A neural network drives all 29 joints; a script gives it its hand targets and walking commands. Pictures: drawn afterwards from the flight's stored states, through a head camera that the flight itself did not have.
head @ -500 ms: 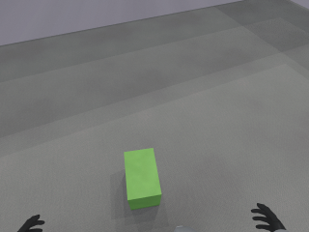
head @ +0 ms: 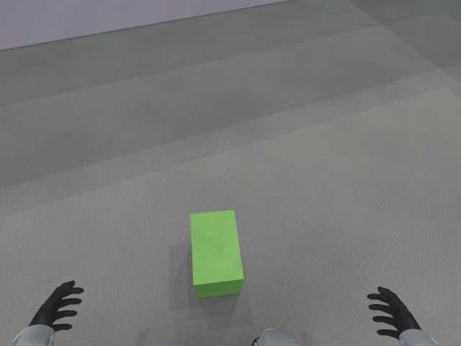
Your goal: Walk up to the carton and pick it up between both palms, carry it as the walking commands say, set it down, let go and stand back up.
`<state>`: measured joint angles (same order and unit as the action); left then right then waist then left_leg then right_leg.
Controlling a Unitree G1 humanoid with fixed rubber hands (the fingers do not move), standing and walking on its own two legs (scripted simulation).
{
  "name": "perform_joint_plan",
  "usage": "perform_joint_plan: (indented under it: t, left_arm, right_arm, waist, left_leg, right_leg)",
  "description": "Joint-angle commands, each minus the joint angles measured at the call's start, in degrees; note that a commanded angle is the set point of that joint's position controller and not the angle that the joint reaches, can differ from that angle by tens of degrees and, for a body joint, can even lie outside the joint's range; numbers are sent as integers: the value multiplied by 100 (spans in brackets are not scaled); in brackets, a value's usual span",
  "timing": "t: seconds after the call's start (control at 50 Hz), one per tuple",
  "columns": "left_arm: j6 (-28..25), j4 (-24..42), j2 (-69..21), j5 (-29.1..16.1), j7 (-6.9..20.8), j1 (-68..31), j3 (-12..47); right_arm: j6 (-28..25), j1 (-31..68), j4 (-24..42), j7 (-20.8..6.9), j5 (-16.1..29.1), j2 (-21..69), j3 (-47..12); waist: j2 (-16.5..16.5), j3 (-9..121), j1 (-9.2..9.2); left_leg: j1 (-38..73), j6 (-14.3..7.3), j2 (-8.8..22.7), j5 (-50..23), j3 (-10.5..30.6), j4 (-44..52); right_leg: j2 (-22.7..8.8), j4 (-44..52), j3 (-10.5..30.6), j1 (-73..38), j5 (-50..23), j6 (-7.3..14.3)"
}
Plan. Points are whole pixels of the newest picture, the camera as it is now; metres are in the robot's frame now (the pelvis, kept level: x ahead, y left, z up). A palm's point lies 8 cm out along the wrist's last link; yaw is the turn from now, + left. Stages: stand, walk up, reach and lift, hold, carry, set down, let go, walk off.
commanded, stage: reach and lift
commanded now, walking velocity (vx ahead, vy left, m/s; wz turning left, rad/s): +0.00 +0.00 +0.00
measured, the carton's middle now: (216, 254) +0.47 +0.03 -0.65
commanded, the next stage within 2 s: none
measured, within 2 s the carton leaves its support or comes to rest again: neither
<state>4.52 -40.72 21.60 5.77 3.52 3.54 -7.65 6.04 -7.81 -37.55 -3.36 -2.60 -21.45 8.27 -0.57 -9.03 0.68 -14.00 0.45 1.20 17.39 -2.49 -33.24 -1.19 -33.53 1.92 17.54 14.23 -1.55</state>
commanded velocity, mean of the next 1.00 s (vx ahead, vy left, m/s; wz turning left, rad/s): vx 0.00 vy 0.00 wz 0.00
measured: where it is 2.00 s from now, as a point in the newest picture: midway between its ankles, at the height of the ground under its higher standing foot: outside the picture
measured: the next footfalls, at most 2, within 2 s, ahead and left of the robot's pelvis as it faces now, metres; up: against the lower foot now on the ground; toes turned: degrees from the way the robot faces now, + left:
none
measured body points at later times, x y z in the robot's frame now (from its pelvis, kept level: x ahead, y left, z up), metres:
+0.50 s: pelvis +0.01 -0.01 -0.04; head +0.14 +0.00 +0.39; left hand +0.26 +0.29 -0.13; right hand +0.26 -0.26 -0.13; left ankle +0.01 +0.12 -0.73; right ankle +0.04 -0.13 -0.73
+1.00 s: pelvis -0.05 +0.00 -0.08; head +0.19 +0.00 +0.30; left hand +0.38 +0.24 -0.18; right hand +0.39 -0.20 -0.19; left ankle +0.01 +0.12 -0.73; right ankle +0.04 -0.13 -0.73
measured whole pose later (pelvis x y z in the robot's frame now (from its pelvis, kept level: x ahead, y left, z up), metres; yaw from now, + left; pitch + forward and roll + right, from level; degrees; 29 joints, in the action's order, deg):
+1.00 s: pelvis -0.05 +0.00 -0.08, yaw +3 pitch +31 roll +0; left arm 9.3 -47.9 15.9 -0.3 1.0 -44.1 -12.9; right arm 10.0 42.1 -44.2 3.3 0.8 -11.6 11.8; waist -0.2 -0.5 0.7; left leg -69.7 0.7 0.1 19.6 0.2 -58.4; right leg -2.2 -56.8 0.3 71.5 16.2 -1.4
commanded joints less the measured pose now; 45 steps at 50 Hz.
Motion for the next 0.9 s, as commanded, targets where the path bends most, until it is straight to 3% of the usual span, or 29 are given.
perform_joint_plan:
  t: [0.0, 0.04, 0.12, 0.22, 0.3, 0.38, 0.44, 0.54, 0.68, 0.88]
  left_arm:
    - [364, 848, 760, 109, 111, -207, -464]
    - [419, 1079, 723, 102, 101, -294, -472]
    - [394, 1246, 722, 21, 152, -567, -497]
    - [319, 1108, 887, -53, 166, -830, -584]
    - [249, 869, 901, -92, 148, -882, -531]
    - [174, 711, 828, -173, 126, -1155, -476]
    - [130, 678, 736, -283, 105, -1526, -420]
    - [192, 658, 638, -488, 41, -2563, -353]
    - [452, 386, 514, -543, -105, -3756, -454]
    - [459, -56, 218, -639, -248, -5398, -562]
  right_arm:
    - [259, 356, 1040, -17, -12, -782, 474]
    - [329, 138, 1000, 26, -59, -644, 447]
    - [334, 423, 1148, 138, -71, -355, 364]
    - [343, 795, 1030, 322, 152, -62, 105]
    - [279, 936, 924, 468, 256, 66, 3]
    - [217, 1232, 885, 522, 316, 131, -68]
    - [172, 1550, 876, 543, 352, 182, -86]
    - [217, 2506, 826, 549, 435, 210, -13]
    - [408, 3901, 570, 573, 433, 166, 124]
    - [369, 5556, -71, 619, 379, 337, 356]
  waist:
    - [-250, 185, -7]
    - [-35, 470, 59]
    - [356, 1041, 94]
    - [84, 1749, -75]
    - [20, 2269, -68]
    - [2, 2662, -63]
    - [-23, 2968, -1]
    - [-129, 3310, 125]
    - [-176, 3840, 10]
    - [-93, 4703, 35]
  left_leg:
    - [-828, 10, -88, 1200, -43, 1098]
    - [-691, 23, -150, 825, -7, 922]
    - [-287, 110, -360, -223, -23, 35]
    - [-854, 130, -404, -993, -2, -586]
    - [-1435, 216, -485, -1607, -4, -925]
    - [-1957, 270, -495, -1784, 48, -1161]
    - [-2249, 279, -481, -1735, 106, -1298]
    - [-2608, 249, -423, -1174, 220, -1420]
    - [-3055, 210, -433, -404, 188, -1417]
    - [-3662, 158, -484, -242, 125, -1660]
  right_leg:
    - [542, 388, -747, -937, 425, -157]
    - [531, 300, -651, -1051, 109, -195]
    - [382, 91, -362, -252, -187, -174]
    - [388, -543, -230, -33, -1151, -198]
    - [382, -895, -183, 75, -2074, -167]
    - [376, -1144, -150, 396, -2402, -148]
    - [373, -1279, -148, 750, -2288, -120]
    - [355, -1447, -247, 1581, -1328, -91]
    - [349, -1586, -390, 2153, -386, -103]
    - [410, -1865, -469, 2805, -183, -100]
